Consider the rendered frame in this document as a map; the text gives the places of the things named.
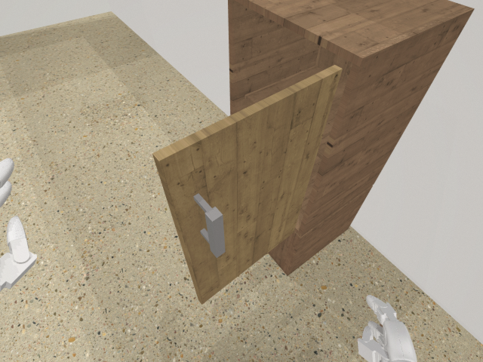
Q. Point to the cupboard door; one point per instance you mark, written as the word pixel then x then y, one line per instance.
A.
pixel 254 166

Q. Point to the right robot hand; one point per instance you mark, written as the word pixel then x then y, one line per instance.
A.
pixel 393 339

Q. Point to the handle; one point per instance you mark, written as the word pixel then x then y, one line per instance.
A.
pixel 214 220

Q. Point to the left robot hand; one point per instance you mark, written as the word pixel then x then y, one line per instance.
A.
pixel 13 265

